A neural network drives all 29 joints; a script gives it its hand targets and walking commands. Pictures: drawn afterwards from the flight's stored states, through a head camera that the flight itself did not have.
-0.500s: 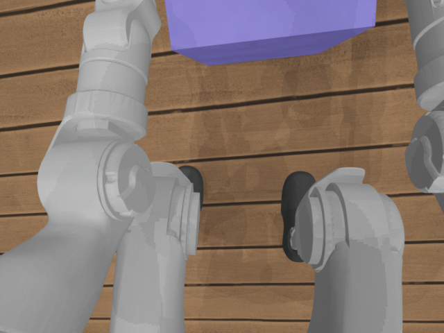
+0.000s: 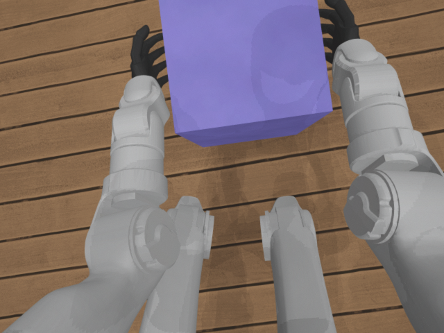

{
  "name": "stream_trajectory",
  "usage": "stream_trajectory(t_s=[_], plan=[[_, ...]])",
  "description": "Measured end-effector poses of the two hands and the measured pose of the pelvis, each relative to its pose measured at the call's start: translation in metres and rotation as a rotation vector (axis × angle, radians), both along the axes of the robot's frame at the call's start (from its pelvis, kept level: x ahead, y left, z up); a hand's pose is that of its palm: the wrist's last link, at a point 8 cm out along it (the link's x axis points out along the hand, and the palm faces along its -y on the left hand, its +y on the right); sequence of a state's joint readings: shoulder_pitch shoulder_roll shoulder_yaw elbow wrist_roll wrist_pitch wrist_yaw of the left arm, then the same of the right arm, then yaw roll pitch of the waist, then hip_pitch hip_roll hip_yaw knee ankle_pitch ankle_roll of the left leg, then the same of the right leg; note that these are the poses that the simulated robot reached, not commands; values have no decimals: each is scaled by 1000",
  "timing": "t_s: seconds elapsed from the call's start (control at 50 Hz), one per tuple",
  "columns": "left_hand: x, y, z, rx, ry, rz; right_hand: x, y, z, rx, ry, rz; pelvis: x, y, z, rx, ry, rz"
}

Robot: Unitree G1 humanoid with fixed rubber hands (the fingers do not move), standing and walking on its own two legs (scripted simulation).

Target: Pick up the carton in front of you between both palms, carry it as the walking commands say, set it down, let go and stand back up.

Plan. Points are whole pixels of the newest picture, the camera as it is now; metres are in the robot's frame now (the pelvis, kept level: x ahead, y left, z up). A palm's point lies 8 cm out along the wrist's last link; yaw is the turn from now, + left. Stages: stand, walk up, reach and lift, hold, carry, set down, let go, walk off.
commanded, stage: reach and lift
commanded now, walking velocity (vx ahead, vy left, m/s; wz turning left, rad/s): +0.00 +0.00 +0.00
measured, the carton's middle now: (242, 79) +0.53 -0.02 -0.15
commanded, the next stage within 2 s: none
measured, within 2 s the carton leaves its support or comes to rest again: neither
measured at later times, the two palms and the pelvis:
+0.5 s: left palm (88, 47) +0.49 +0.13 +0.07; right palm (390, 24) +0.50 -0.17 +0.06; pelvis +0.04 +0.00 +0.12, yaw -1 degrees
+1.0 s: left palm out of the picture +0.44 +0.14 +0.22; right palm out of the picture +0.43 -0.16 +0.21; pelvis +0.08 +0.01 +0.25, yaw -2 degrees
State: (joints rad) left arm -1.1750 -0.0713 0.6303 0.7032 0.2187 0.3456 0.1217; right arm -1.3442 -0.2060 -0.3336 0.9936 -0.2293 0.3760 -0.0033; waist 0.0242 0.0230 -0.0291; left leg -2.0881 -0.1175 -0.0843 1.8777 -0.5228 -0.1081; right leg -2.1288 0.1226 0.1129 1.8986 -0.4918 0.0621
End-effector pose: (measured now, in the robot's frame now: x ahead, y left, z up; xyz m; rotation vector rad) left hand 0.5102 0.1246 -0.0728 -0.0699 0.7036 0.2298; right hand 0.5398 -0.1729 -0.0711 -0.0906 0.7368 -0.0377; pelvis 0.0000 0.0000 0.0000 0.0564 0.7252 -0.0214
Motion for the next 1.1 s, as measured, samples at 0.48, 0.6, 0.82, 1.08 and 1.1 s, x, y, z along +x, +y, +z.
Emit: stream_trajectory(t_s=[0.48,0.6,0.82,1.08,1.1], plan=[[-20,7,140,21,-8,-47,-41,6,128,43,-5,-73,35,3,110,-14,-20,-10],[-33,13,179,13,-17,-45,-55,12,166,50,-14,-83,46,4,144,-23,-75,-8],[-58,17,241,2,-22,-58,-85,15,231,52,-19,-109,61,7,201,-44,-200,-4],[-78,17,322,13,-26,-95,-114,15,310,56,-23,-141,86,11,266,-56,-398,-16],[-79,17,328,15,-24,-97,-116,15,316,55,-22,-142,88,11,270,-57,-415,-16]])
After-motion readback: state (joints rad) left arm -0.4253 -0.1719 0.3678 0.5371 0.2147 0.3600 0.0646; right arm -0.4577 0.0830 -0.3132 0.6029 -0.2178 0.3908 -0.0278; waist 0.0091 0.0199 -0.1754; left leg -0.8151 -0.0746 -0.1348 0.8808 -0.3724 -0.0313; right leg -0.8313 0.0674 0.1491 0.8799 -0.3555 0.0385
